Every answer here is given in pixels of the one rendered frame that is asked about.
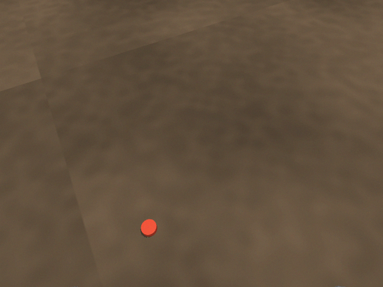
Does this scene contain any tin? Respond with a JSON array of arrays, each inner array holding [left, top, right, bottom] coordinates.
[[141, 219, 157, 237]]

